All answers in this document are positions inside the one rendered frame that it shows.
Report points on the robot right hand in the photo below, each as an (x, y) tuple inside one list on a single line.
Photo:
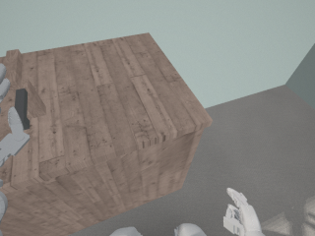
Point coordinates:
[(239, 221)]

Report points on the tap lever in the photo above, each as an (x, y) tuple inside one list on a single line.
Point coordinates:
[(21, 105)]

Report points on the counter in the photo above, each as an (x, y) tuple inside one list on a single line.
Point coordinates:
[(113, 126)]

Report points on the robot left hand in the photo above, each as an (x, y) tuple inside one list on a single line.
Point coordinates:
[(14, 142)]

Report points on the robot right thigh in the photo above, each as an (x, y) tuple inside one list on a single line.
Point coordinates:
[(188, 229)]

